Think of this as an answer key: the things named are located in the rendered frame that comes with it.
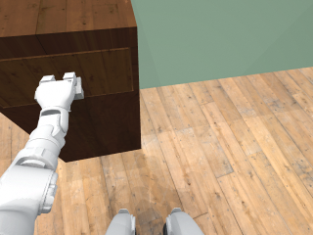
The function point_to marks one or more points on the robot left upper arm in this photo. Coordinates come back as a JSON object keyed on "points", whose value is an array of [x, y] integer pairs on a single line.
{"points": [[26, 193]]}

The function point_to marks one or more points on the left robot shin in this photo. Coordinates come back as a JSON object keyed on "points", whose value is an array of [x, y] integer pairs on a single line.
{"points": [[123, 211]]}

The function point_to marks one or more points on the right robot shin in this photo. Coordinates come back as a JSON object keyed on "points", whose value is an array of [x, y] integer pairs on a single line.
{"points": [[175, 210]]}

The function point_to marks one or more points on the robot left forearm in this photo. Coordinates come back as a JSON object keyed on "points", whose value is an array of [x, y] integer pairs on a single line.
{"points": [[45, 142]]}

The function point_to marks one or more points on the cabinet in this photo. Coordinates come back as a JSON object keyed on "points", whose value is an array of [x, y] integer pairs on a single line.
{"points": [[98, 125]]}

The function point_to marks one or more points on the left robot hand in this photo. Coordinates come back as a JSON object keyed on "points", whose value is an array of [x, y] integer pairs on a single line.
{"points": [[56, 93]]}

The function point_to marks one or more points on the drawer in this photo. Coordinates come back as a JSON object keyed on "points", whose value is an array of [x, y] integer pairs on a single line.
{"points": [[101, 71]]}

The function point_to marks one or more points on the handle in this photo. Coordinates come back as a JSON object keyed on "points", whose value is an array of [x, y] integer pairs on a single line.
{"points": [[79, 93]]}

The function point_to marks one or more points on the robot shin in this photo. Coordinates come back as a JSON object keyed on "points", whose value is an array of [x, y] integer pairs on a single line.
{"points": [[175, 210], [123, 211]]}

